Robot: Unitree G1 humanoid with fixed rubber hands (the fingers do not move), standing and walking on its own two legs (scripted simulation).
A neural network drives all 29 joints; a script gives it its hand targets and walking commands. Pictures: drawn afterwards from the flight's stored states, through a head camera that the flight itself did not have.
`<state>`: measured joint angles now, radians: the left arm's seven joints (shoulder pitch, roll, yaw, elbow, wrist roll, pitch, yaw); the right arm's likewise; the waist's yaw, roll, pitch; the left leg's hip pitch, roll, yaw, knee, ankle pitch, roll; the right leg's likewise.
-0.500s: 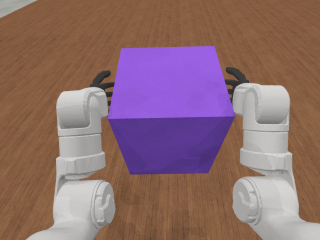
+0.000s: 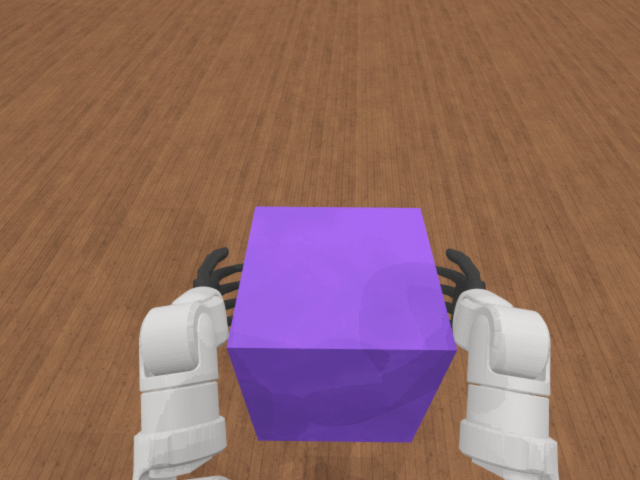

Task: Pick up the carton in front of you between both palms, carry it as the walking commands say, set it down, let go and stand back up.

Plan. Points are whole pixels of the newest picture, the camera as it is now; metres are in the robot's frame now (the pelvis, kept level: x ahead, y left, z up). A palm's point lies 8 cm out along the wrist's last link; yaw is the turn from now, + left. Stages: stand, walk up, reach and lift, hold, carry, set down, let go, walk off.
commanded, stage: carry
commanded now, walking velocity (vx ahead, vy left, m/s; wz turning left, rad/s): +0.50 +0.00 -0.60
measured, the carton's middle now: (336, 328) +0.33 +0.02 +0.01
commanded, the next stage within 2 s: none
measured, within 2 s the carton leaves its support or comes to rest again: neither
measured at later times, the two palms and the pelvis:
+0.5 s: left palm (285, 138) +0.64 +0.12 +0.09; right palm (468, 178) +0.55 -0.17 +0.10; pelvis +0.34 +0.04 +0.00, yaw -18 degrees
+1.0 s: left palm (410, 89) +0.88 -0.12 +0.07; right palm (554, 140) +0.72 -0.37 +0.06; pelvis +0.58 -0.11 -0.01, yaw -33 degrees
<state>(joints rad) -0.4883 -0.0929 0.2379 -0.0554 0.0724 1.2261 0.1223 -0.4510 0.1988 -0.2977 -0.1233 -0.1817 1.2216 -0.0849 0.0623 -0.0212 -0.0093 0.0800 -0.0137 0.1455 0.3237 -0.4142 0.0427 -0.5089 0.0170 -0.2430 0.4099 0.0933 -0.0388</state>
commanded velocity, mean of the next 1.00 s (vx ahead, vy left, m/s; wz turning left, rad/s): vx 0.50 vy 0.00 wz -0.60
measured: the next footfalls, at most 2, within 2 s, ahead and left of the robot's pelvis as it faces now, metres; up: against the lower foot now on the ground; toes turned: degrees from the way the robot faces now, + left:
right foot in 0.02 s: +0.18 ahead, -0.08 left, +0.00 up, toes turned -11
left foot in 0.42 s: +0.50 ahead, +0.13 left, +0.00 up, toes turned -4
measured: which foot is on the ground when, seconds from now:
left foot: down 0.00-0.04, up 0.06-0.40, down 0.42-0.94, up 0.96-1.00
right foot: up 0.00-0.00, down 0.02-0.42, up 0.44-0.90, down 0.92-1.00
